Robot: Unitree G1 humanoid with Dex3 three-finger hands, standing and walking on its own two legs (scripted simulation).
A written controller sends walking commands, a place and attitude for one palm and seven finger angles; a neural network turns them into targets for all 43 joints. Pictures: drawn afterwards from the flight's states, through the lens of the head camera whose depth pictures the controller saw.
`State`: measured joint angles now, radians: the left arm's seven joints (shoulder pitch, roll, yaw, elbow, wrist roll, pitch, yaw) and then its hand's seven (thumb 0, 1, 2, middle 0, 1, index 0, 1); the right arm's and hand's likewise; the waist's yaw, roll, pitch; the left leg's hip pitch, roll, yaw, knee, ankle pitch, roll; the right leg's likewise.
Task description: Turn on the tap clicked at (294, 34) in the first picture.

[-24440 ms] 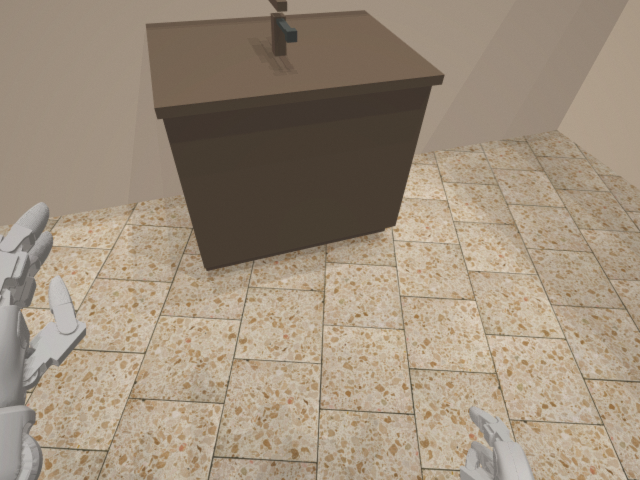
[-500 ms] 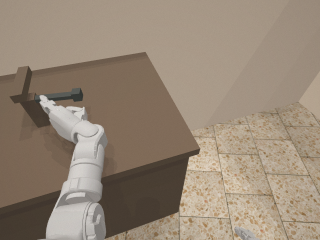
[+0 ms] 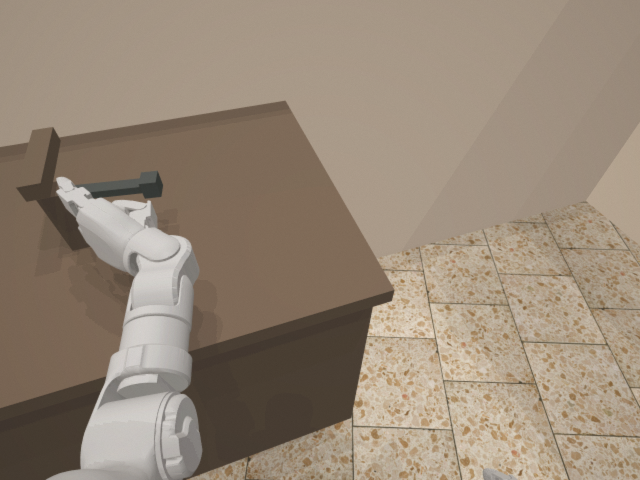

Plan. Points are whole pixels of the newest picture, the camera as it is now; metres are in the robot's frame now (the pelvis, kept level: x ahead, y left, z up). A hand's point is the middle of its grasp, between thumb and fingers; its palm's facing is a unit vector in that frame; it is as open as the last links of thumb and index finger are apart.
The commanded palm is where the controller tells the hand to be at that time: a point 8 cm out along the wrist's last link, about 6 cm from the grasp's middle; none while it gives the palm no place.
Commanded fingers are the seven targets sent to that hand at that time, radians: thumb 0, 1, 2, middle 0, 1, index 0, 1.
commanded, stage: lift the hand up off the lever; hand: left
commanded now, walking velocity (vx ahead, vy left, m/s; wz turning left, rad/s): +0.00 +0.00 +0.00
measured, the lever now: (151, 184) +0.50 +0.28 +0.10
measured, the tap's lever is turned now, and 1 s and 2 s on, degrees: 81 81 81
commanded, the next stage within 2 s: draw the hand back beside the body in 1.04 s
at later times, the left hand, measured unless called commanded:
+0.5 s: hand (146, 200) +0.40 +0.23 +0.16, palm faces +0.84 -0.54 -0.04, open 7.8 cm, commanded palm +0.35 +0.24 +0.16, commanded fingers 0.00 0.90 0.90 -0.15 -0.15 -0.15 -0.15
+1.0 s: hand (146, 195) +0.40 +0.23 +0.17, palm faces +0.82 -0.57 -0.04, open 7.8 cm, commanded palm +0.35 +0.24 +0.17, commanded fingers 0.00 0.90 0.90 -0.15 -0.15 -0.15 -0.15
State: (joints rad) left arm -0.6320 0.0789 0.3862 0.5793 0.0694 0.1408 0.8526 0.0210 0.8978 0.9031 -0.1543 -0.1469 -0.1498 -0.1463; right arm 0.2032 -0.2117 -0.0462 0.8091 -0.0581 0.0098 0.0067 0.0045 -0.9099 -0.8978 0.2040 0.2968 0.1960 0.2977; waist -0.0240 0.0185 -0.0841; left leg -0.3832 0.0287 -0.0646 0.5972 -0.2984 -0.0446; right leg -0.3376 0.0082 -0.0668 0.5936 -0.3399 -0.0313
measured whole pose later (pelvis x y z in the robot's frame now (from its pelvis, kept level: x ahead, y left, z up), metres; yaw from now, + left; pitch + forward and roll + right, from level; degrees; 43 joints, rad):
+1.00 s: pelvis +0.01 -0.01 +0.01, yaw +0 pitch +1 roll +0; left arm -0.58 0.04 0.31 0.39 0.01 0.32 0.80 0.02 0.90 0.90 -0.15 -0.15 -0.15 -0.15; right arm 0.11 -0.20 -0.02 0.80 -0.02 0.02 -0.01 0.01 -0.91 -0.90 0.20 0.30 0.20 0.30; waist 0.03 0.03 -0.07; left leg -0.23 0.03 -0.06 0.48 -0.26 -0.05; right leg -0.20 0.01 -0.07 0.50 -0.32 -0.03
